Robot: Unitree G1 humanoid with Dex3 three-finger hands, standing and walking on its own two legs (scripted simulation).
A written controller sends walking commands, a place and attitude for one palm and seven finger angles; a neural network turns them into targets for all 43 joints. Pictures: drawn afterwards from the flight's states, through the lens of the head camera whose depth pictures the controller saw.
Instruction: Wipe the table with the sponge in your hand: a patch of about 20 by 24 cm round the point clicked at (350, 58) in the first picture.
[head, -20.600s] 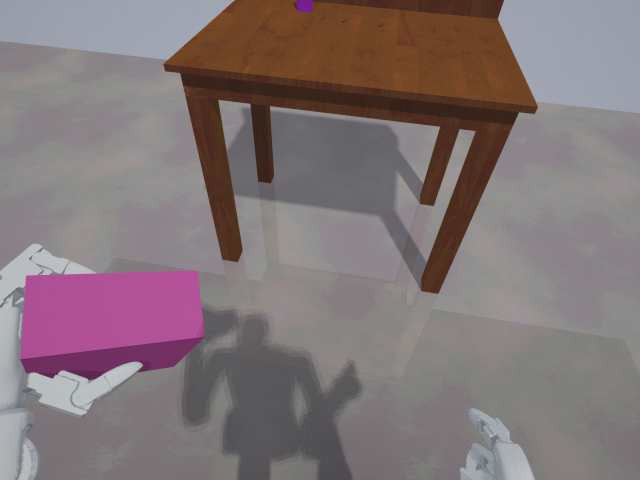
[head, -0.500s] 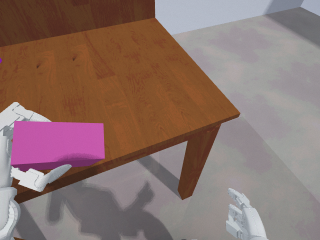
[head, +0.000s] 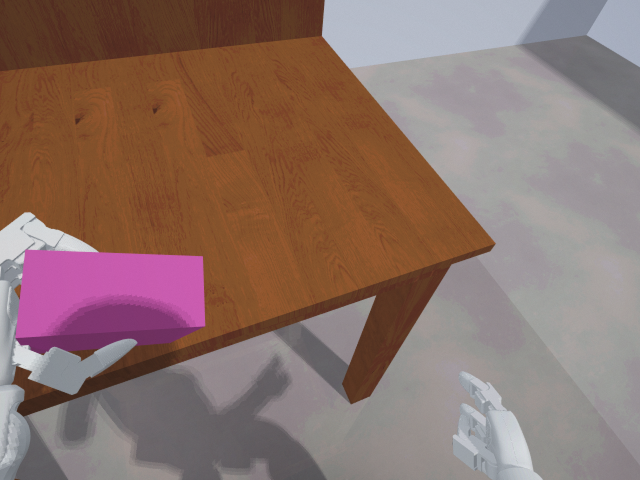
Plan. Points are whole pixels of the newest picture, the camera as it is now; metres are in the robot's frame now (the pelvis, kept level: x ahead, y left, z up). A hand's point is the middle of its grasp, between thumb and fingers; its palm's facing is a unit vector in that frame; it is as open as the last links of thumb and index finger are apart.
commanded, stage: come to a stop and stand still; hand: left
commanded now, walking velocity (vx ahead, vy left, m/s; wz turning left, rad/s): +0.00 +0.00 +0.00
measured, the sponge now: (139, 305) +0.24 +0.21 +0.13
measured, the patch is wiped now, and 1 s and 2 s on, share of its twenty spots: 0.00 0.00 0.00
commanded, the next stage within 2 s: look again from close up in 0.20 s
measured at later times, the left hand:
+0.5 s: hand (60, 305) +0.22 +0.26 +0.16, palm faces +0.39 -0.84 -0.39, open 10.5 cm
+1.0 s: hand (59, 306) +0.22 +0.26 +0.16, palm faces +0.38 -0.70 -0.60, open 10.5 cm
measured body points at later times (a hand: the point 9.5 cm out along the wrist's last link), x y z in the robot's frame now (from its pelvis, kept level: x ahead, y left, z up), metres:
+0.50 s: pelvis +0.00 +0.01 +0.00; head +0.04 +0.03 +0.45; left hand +0.19 +0.30 +0.18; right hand +0.19 -0.21 -0.07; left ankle -0.05 +0.11 -0.74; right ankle +0.07 -0.14 -0.74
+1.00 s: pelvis +0.00 -0.01 +0.00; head +0.01 -0.03 +0.45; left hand +0.19 +0.29 +0.19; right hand +0.20 -0.22 -0.09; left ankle -0.05 +0.11 -0.74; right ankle +0.07 -0.14 -0.74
